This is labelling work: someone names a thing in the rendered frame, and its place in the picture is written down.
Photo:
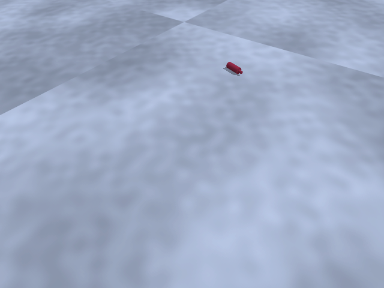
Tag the bottle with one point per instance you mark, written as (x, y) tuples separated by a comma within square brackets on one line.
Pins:
[(234, 68)]

